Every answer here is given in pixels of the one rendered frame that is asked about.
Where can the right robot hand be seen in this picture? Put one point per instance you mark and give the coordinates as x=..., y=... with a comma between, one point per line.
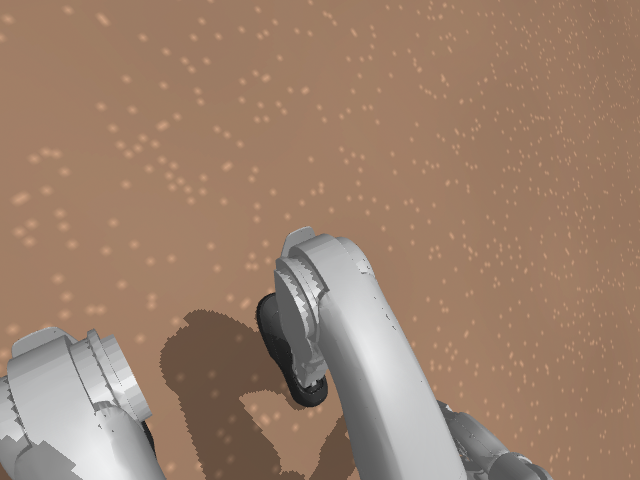
x=474, y=442

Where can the left robot foot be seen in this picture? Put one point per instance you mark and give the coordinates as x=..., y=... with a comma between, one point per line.
x=149, y=436

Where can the right robot arm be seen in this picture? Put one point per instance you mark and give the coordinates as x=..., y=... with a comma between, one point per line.
x=515, y=466

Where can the right robot foot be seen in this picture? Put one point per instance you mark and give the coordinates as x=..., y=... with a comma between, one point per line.
x=280, y=351

